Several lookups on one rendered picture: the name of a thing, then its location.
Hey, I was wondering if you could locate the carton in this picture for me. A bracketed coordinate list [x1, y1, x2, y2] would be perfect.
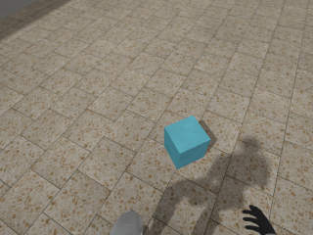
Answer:
[163, 116, 211, 169]

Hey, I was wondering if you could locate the left robot thigh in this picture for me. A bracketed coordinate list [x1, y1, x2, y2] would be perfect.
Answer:
[110, 211, 143, 235]

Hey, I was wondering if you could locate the robot right hand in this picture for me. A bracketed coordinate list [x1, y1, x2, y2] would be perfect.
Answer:
[242, 205, 276, 235]

